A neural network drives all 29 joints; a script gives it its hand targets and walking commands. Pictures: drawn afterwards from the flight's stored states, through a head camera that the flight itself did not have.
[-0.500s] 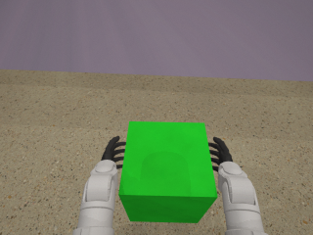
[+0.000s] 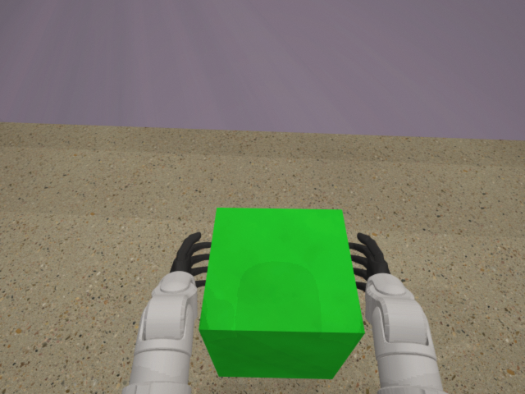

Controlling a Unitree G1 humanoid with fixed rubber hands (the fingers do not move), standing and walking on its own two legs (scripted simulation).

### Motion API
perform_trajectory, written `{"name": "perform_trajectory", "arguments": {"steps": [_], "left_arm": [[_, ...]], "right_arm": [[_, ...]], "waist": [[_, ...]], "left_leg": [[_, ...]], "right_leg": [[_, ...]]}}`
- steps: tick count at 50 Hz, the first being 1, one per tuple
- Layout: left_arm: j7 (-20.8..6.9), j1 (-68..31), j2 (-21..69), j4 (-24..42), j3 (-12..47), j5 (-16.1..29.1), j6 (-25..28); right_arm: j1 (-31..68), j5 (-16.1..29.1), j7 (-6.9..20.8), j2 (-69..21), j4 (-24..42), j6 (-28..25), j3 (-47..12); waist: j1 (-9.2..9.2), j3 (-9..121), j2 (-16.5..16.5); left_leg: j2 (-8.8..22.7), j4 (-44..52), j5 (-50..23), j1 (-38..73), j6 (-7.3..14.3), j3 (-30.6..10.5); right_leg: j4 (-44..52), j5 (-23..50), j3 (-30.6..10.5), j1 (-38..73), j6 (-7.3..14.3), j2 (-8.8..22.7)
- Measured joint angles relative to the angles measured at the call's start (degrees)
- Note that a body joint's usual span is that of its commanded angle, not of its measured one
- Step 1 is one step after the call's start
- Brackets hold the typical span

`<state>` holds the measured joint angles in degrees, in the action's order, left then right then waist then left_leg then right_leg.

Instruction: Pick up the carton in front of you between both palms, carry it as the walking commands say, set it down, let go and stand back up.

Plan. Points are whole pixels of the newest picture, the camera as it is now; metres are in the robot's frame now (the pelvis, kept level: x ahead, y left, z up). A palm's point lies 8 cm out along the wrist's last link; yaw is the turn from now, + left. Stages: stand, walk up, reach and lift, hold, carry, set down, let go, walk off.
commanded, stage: carry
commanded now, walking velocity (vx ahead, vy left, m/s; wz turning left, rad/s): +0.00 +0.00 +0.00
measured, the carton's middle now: (277, 297) +0.30 +0.00 -0.05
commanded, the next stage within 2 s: hold in 0.90 s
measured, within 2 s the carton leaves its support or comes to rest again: neither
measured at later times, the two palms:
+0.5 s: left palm (180, 299) +0.25 +0.15 +0.04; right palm (384, 301) +0.25 -0.15 +0.04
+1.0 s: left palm (184, 308) +0.23 +0.14 +0.04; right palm (394, 313) +0.23 -0.16 +0.04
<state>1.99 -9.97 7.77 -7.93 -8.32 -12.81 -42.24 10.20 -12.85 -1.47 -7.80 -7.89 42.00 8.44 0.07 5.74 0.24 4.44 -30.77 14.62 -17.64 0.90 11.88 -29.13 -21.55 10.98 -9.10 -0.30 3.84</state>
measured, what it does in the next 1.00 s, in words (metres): stands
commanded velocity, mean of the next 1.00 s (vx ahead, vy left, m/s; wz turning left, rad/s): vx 0.00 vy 0.00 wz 0.00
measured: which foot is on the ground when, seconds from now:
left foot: down 0.00-1.00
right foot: down 0.00-1.00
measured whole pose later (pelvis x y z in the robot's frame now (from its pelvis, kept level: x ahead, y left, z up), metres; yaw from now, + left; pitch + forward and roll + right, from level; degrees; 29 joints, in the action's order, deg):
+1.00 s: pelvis -0.05 -0.01 +0.01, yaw -2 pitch -4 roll +0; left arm 1.9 -9.2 7.7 -5.8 -8.2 -13.7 -42.2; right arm 10.8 -13.5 -0.6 -7.9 -9.0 40.1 8.1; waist 0.3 -1.5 1.2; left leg 2.8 -23.5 7.6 -11.8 0.2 5.9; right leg -25.2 -15.7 6.4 -5.5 1.8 1.0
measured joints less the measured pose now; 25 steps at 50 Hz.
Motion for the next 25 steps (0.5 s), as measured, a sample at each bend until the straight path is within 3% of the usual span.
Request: {"name": "perform_trajectory", "arguments": {"steps": [25], "left_arm": [[-0.2, -0.8, 0.1, -0.7, -0.4, -0.6, -0.5]], "right_arm": [[0.8, -0.5, 0.3, -0.1, -0.8, 0.3, 0.6]], "waist": [[-0.09, -0.4, -0.1]], "left_leg": [[0.4, 2.2, -4.3, -1.7, 0.2, -0.3]], "right_leg": [[0.0, 2.9, 0.3, -2.6, 1.1, -0.6]]}}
